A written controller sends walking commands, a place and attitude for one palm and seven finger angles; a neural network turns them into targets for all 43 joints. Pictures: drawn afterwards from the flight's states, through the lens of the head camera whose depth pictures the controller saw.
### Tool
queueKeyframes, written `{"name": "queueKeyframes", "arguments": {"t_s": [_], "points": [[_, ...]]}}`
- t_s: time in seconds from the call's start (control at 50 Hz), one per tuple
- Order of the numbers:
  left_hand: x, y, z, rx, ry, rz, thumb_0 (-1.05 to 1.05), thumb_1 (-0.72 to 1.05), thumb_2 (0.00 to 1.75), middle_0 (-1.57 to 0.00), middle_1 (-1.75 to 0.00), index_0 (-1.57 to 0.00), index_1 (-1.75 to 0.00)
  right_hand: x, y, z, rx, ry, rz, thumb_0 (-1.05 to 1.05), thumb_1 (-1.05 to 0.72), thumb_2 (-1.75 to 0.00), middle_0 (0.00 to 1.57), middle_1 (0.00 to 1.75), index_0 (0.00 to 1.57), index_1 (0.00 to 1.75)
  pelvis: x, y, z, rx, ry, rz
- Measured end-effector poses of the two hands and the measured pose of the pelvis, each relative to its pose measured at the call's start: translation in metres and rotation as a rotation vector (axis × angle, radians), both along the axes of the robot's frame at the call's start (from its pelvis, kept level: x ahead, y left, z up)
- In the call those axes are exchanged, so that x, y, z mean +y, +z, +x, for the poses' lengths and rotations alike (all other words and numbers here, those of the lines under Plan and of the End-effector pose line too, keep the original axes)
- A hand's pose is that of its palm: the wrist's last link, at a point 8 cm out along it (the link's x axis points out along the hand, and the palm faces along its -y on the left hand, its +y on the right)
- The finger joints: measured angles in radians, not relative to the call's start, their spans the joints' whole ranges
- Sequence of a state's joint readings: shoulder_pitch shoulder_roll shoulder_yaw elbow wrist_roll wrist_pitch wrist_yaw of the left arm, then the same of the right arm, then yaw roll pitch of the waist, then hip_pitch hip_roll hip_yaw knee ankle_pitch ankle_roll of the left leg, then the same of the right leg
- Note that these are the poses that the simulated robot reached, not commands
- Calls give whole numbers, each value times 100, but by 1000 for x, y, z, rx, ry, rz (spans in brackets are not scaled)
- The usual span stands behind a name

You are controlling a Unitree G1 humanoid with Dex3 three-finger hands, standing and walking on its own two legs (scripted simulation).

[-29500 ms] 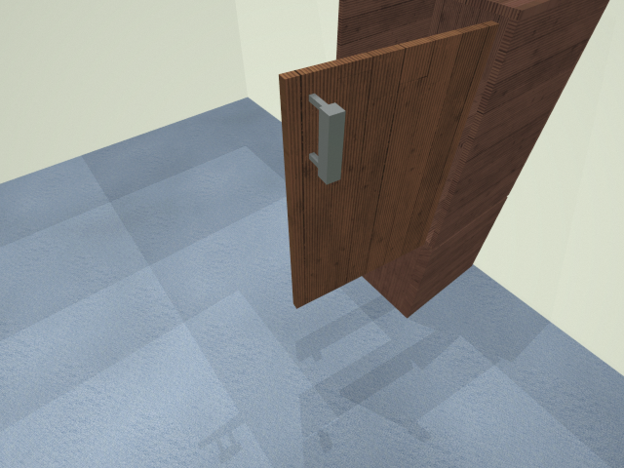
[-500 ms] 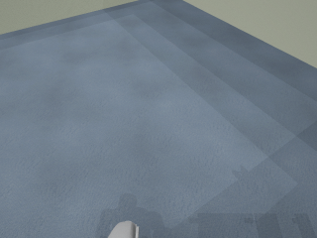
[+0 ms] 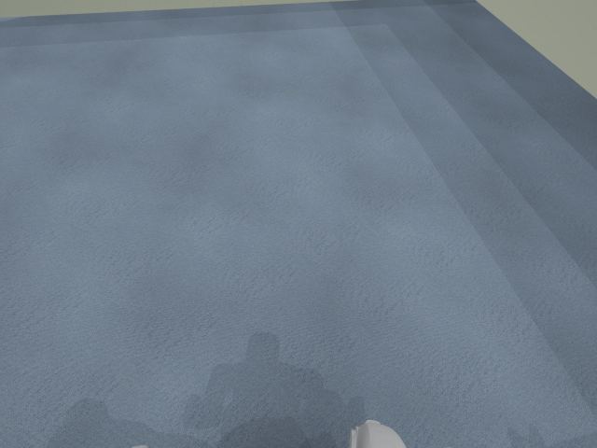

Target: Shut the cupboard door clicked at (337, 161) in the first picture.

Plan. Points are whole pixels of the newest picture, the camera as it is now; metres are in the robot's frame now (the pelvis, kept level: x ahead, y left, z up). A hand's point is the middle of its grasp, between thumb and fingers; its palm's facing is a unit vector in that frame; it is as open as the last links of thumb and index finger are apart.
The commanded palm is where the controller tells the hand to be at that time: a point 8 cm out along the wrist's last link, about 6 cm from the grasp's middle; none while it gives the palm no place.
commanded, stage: turn to face it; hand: left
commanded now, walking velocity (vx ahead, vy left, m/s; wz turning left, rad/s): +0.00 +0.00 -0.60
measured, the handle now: out of the picture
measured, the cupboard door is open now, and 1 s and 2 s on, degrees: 53 53 53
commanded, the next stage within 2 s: none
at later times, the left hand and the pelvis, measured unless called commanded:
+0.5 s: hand (209, 409) +0.19 +0.15 -0.17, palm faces -0.18 -0.96 -0.21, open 7.3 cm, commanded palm none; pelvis +0.11 -0.02 +0.00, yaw -15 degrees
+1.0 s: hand (273, 305) +0.37 +0.07 -0.16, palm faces -0.54 -0.80 -0.28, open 7.4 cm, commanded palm none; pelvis +0.15 -0.04 -0.01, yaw -34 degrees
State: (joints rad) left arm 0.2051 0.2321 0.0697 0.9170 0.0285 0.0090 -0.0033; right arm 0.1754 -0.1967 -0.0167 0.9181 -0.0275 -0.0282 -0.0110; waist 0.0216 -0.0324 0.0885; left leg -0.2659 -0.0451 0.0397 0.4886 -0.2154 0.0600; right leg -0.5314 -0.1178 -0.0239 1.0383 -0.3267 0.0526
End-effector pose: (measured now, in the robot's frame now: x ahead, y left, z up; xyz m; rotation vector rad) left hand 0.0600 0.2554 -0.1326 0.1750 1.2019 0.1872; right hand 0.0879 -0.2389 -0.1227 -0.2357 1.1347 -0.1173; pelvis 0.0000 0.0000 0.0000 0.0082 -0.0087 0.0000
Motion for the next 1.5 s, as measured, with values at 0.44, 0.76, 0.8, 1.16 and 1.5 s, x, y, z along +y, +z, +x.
{"name": "queueKeyframes", "arguments": {"t_s": [0.44, 0.76, 0.8, 1.16, 1.5], "points": [[-62, 1, 117, 141, -179, -6, 0, 91, 90, -20, -30, -20, -30, -50, -6, 26, 125, -290, 14, 1, -91, -90, 19, 29, 20, 30, -33, 6, 102, 43, -231, 10], [-49, 3, 263, 14, -416, -19, 0, 91, 90, -20, -30, -20, -29, -15, 13, 25, 49, -445, -33, 1, -90, -90, 20, 29, 20, 30, -5, 7, 141, 25, -435, -46], [-59, 7, 280, -4, -458, -14, 0, 91, 90, -20, -30, -20, -29, -16, 11, 15, 61, -482, -26, 1, -90, -90, 20, 29, 20, 30, -7, 7, 143, 28, -463, -46], [-153, 3, 317, 25, -730, 7, 0, 90, 90, -20, -30, -20, -30, -57, -3, -34, 91, -754, -11, 1, -91, -90, 19, 29, 20, 30, -42, 0, 164, 34, -689, -2], [-171, -7, 405, 57, -899, -34, 0, 91, 90, -20, -30, -20, -29, 2, 22, -18, 61, -905, -58, 1, -90, -90, 20, 29, 20, 30, -23, 6, 213, 40, -905, -58]]}}
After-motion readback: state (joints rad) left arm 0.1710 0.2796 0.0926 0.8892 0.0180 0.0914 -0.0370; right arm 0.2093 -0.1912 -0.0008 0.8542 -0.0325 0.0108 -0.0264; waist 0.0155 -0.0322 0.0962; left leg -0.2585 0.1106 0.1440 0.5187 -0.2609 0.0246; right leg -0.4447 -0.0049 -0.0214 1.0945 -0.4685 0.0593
